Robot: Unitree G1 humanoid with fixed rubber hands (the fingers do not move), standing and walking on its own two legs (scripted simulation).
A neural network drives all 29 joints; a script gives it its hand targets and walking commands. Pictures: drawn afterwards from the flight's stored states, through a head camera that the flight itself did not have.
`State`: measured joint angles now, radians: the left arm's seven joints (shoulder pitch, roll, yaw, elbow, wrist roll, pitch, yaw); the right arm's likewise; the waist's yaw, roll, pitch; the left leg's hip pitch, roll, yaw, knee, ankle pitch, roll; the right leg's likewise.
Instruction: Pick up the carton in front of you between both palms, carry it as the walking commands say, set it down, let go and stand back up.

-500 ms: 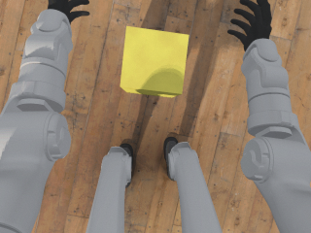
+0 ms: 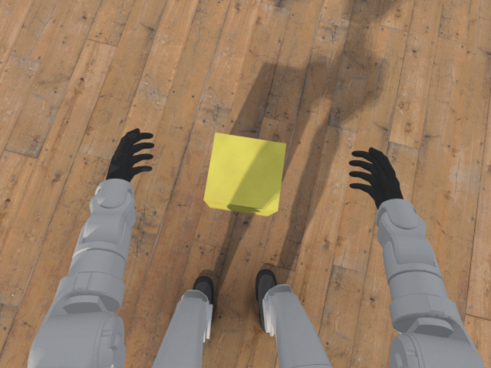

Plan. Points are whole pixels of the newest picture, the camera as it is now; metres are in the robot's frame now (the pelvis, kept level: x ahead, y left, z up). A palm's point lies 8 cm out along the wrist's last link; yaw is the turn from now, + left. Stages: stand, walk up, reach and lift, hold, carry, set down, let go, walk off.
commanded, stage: let go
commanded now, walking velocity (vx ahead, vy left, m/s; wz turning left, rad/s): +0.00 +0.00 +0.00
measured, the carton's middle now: (244, 179) +0.48 -0.03 -0.59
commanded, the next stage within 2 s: stand in 1.00 s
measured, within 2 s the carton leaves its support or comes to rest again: neither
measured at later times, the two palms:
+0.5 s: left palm (45, 291) +0.24 +0.23 -0.01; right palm (430, 314) +0.20 -0.23 -0.01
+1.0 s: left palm (35, 324) +0.21 +0.24 +0.00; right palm (439, 316) +0.20 -0.23 +0.00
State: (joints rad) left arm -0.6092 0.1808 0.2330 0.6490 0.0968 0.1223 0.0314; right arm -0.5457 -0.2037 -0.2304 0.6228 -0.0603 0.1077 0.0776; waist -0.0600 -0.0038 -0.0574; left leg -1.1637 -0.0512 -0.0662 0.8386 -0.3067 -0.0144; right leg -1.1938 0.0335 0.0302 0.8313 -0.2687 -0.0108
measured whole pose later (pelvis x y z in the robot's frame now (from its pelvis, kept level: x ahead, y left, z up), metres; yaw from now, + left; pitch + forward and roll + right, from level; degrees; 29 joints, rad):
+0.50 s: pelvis +0.05 +0.01 +0.06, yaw -2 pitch +6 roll +0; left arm 0.14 0.20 0.07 0.49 0.02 0.01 -0.03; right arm 0.20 -0.20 -0.04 0.45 0.02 0.01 0.07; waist -0.03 -0.01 0.02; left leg -0.30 -0.03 -0.05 0.47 -0.28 0.01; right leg -0.33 0.03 0.05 0.46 -0.23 0.00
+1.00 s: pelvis +0.05 +0.01 +0.06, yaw -2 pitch -6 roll +0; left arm 0.23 0.21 0.03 0.45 0.00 0.11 -0.04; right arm 0.21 -0.22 -0.03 0.38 -0.02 0.22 0.04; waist 0.00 0.00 0.10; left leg -0.06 -0.03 -0.04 0.47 -0.31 0.01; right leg -0.10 0.04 0.05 0.47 -0.28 -0.01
